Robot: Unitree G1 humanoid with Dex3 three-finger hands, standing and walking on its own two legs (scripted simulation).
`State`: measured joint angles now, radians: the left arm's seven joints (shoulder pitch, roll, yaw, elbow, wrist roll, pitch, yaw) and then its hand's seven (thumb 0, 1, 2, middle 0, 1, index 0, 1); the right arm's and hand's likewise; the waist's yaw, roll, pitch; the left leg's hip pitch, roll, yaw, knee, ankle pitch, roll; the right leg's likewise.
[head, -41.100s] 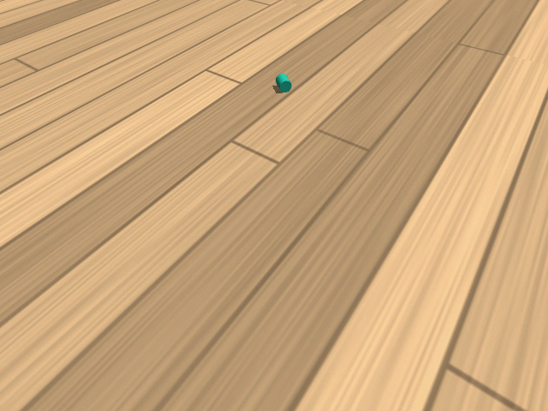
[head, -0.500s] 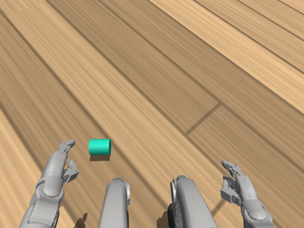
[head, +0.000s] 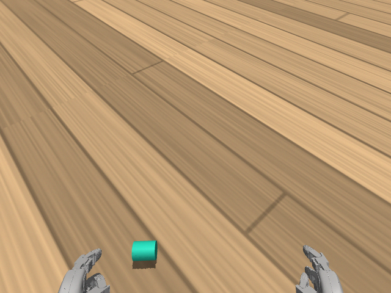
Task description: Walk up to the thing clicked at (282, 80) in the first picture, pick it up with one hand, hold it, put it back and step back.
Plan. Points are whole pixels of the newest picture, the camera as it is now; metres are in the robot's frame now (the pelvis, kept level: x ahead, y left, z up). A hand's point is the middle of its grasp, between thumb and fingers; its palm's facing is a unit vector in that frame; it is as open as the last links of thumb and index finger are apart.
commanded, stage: home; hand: left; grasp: from above
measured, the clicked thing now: (145, 250) +0.45 +0.22 -0.67
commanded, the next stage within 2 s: none
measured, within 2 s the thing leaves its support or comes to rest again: neither
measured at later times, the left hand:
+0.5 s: hand out of the picture +0.16 +0.18 -0.04, palm faces +0.05 -0.98 -0.20, open 7.4 cm
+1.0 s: hand out of the picture +0.17 +0.17 -0.04, palm faces +0.04 -0.98 -0.20, open 7.4 cm
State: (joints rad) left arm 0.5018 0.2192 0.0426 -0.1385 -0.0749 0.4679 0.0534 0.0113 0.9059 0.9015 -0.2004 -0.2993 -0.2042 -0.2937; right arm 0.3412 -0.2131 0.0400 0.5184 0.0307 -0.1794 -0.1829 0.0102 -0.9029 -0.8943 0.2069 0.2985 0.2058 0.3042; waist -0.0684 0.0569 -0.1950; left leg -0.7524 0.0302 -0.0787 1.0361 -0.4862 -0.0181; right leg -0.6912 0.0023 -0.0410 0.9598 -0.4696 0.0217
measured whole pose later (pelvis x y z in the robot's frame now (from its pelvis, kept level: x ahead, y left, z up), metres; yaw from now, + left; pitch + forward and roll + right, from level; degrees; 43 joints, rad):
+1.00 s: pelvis +0.00 -0.01 +0.00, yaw +0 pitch +10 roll -3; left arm 0.50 0.22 0.03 -0.12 -0.05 0.45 0.01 0.01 0.91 0.90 -0.20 -0.30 -0.20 -0.29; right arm 0.29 -0.22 0.03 0.55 0.01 -0.25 -0.19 0.01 -0.90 -0.89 0.21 0.30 0.21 0.30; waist -0.05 0.04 -0.17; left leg -0.69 0.03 -0.08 1.00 -0.48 -0.03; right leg -0.63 0.00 -0.04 0.94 -0.47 0.01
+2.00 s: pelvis +0.00 -0.01 +0.00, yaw +0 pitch +10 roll -3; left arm 0.50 0.23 0.03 -0.13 -0.06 0.45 0.02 0.01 0.91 0.90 -0.20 -0.30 -0.20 -0.29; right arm 0.30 -0.21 0.03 0.53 0.01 -0.23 -0.18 0.01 -0.90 -0.89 0.21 0.30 0.21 0.30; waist -0.04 0.04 -0.17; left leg -0.70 0.03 -0.08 1.02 -0.49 -0.03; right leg -0.65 0.00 -0.04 0.95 -0.48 0.02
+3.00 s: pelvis +0.00 +0.00 +0.07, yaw +1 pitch -4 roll +0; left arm 0.17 0.30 0.04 1.12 0.03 0.01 0.03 0.01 0.91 0.90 -0.20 -0.30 -0.21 -0.30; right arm 0.15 -0.29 -0.03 1.10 -0.02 0.00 -0.02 0.00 -0.91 -0.89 0.21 0.30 0.21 0.30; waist 0.02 0.01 0.06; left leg -0.14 0.00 -0.04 0.41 -0.20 -0.01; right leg -0.10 -0.04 -0.02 0.39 -0.21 0.03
